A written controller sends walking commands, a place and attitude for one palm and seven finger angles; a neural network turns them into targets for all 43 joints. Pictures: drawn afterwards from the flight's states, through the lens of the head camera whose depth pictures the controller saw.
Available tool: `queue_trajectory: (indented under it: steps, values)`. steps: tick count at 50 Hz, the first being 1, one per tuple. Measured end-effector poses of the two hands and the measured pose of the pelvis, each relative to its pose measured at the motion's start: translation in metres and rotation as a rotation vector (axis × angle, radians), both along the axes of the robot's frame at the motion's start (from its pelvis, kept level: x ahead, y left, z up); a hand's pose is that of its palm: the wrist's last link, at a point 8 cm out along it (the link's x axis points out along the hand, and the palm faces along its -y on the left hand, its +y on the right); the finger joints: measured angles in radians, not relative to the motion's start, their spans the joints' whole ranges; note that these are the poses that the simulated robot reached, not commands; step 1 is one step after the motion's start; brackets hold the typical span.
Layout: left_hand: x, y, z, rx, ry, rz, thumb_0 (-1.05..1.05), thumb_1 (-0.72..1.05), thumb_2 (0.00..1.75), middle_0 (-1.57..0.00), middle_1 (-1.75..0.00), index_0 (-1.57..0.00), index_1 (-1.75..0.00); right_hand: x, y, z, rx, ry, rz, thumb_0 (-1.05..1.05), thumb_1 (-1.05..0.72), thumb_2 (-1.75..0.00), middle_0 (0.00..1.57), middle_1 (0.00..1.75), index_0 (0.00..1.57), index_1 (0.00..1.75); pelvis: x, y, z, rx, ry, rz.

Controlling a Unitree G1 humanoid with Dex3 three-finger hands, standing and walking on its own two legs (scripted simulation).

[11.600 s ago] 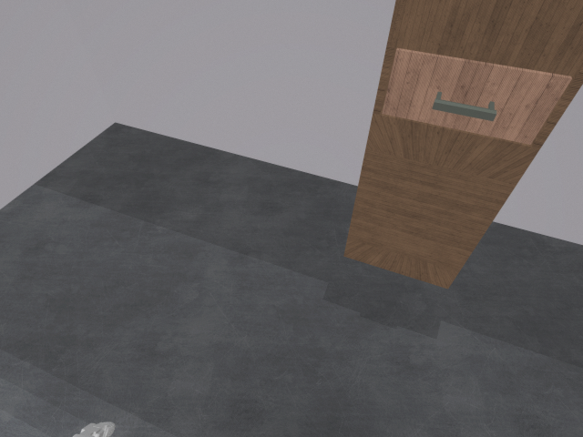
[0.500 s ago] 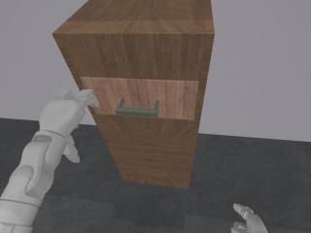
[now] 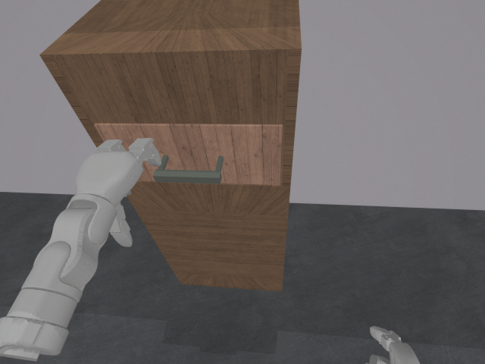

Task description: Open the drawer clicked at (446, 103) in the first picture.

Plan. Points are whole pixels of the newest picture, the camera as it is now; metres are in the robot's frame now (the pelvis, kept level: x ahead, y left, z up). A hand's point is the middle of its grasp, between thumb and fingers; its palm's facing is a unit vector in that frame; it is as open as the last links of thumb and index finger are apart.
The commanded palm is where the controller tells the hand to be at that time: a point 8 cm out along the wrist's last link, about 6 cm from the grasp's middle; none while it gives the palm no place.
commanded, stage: move the hooked fingers above the handle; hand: left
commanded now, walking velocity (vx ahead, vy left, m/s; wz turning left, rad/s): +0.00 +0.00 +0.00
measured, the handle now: (189, 168) +0.48 +0.17 +0.02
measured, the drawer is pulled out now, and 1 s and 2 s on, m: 0.00 0.00 0.00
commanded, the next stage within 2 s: lower the fingers behind the handle in 1.68 s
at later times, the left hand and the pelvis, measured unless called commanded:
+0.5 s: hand (152, 181) +0.39 +0.21 +0.08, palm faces +0.00 -0.06 -1.00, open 13.8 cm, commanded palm +0.37 +0.21 +0.15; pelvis +0.01 -0.01 -0.01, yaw +0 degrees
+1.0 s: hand (176, 172) +0.43 +0.18 +0.07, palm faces +0.01 -0.06 -1.00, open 13.8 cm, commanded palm +0.41 +0.19 +0.13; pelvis +0.02 +0.00 -0.01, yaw -1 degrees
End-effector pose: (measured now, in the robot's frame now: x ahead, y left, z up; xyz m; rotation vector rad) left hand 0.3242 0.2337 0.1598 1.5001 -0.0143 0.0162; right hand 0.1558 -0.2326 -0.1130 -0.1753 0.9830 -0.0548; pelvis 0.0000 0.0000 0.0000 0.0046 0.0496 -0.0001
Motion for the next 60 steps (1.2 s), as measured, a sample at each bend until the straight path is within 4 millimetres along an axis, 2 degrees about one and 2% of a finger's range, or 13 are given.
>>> queue_trajectory:
  steps: [9,15,25,31,40,51,60]
  values:
    - [0.011,-0.011,-0.008,0.004,-0.014,-0.014,0.0,-0.49,0.3,-0.32,-1.2,-0.32,-1.2,-0.002,-0.017,-0.005,-0.025,0.024,-0.028,0.01,-0.91,-0.9,0.2,0.3,0.2,0.3,0.004,-0.007,-0.003,0.004,0.022,0.003]
    - [0.024,-0.019,-0.009,0.007,-0.022,-0.014,0.0,-0.49,0.3,-0.32,-1.2,-0.32,-1.2,0.003,-0.017,-0.006,-0.016,0.012,-0.04,0.01,-0.91,-0.9,0.2,0.3,0.2,0.3,0.008,-0.01,-0.004,0.006,0.033,-0.001]
    - [0.045,-0.022,-0.021,0.012,0.022,-0.004,0.0,-0.49,0.3,-0.32,-1.2,-0.32,-1.2,0.005,-0.015,-0.007,-0.015,0.013,-0.05,0.01,-0.91,-0.9,0.2,0.3,0.2,0.3,0.011,-0.01,-0.006,0.007,0.053,-0.002]
    - [0.054,-0.033,-0.023,0.006,-0.002,-0.045,0.0,-0.49,0.3,-0.32,-1.2,-0.32,-1.2,-0.001,-0.015,-0.011,-0.018,0.043,-0.061,0.01,-0.91,-0.9,0.2,0.3,0.2,0.3,0.014,-0.007,-0.008,0.006,0.068,-0.001]
    - [0.072,-0.038,-0.03,0.018,-0.001,-0.029,0.0,-0.49,0.3,-0.32,-1.2,-0.32,-1.2,-0.015,-0.014,-0.017,-0.013,0.086,-0.092,0.01,-0.91,-0.9,0.2,0.3,0.2,0.3,0.017,-0.003,-0.01,0.005,0.086,-0.007]
    - [0.083,-0.052,-0.037,0.018,0.004,-0.051,0.0,-0.49,0.3,-0.32,-1.2,-0.32,-1.2,-0.029,-0.012,-0.021,-0.009,0.121,-0.117,0.01,-0.91,-0.9,0.2,0.3,0.2,0.3,0.017,0.0,-0.011,0.004,0.095,-0.012]
    - [0.091,-0.048,-0.033,0.033,0.002,-0.017,0.0,-0.49,0.3,-0.32,-1.2,-0.32,-1.2,-0.037,-0.014,-0.022,-0.012,0.127,-0.135,0.01,-0.91,-0.9,0.2,0.3,0.2,0.3,0.016,-0.001,-0.011,0.006,0.097,-0.016]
